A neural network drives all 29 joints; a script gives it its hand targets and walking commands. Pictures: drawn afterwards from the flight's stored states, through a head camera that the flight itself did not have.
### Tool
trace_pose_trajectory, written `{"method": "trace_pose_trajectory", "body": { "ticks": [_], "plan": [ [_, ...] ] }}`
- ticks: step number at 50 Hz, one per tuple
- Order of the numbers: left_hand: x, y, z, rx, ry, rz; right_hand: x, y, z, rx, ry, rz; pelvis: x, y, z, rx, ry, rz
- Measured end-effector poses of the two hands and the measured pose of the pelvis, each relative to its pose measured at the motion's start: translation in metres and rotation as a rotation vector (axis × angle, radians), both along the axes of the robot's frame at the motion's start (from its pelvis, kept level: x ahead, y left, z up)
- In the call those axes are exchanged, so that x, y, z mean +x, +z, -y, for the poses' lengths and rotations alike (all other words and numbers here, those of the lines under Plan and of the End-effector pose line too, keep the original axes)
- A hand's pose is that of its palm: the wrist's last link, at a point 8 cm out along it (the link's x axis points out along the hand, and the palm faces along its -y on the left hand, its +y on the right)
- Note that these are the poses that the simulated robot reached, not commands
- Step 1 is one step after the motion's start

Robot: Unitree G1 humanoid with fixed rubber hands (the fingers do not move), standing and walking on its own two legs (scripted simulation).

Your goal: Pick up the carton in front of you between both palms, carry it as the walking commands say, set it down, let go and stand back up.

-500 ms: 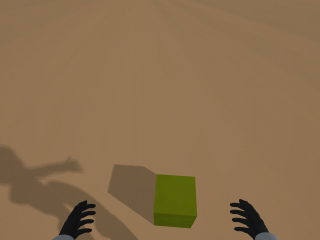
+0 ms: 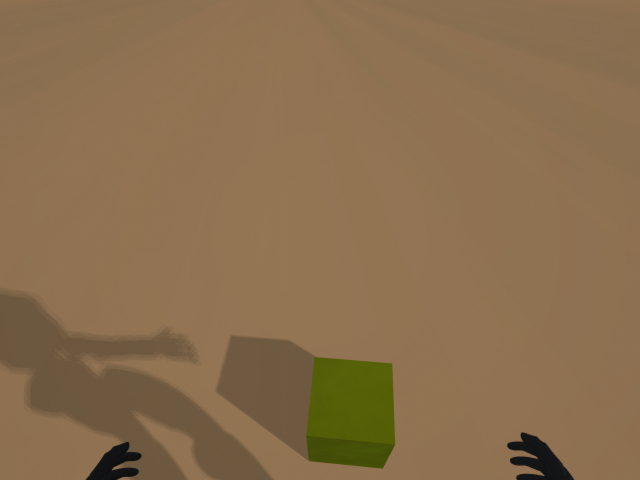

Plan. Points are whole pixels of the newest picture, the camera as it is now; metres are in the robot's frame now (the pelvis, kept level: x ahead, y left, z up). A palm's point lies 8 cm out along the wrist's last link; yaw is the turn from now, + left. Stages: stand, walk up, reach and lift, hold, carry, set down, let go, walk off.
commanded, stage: stand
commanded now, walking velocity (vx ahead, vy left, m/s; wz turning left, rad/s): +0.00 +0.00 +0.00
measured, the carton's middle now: (349, 413) +0.42 -0.07 -0.65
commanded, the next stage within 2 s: none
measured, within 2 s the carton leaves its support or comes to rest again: neither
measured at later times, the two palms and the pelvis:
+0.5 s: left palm out of the picture +0.10 +0.29 -0.09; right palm out of the picture +0.11 -0.29 -0.09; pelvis -0.01 +0.00 +0.01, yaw +0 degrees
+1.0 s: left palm out of the picture +0.07 +0.30 -0.09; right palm out of the picture +0.07 -0.30 -0.09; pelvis -0.02 +0.00 +0.01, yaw +0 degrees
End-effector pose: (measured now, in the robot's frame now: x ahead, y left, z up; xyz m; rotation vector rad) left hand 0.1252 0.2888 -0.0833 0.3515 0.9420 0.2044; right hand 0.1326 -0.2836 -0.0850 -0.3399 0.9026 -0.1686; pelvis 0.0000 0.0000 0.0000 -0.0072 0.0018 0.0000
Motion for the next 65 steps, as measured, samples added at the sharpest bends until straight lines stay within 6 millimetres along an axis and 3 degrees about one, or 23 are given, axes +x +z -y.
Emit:
{"method": "trace_pose_trajectory", "body": {
  "ticks": [13, 46, 65],
  "plan": [
    [-0.005, -0.004, 0.002, -0.011, 0.011, -0.027, -0.006, -0.001, 0.006, -0.013, -0.004, -0.031, 0.0, 0.003, 0.002, 0.002, 0.005, 0.015],
    [-0.053, -0.008, -0.015, 0.002, 0.037, -0.136, -0.056, -0.008, 0.018, -0.032, -0.03, -0.146, -0.022, 0.009, 0.0, 0.007, 0.0, 0.042],
    [-0.063, -0.009, -0.02, 0.01, 0.041, -0.167, -0.067, -0.009, 0.023, -0.036, -0.044, -0.182, -0.028, 0.01, 0.0, 0.008, -0.002, 0.043]
  ]
}}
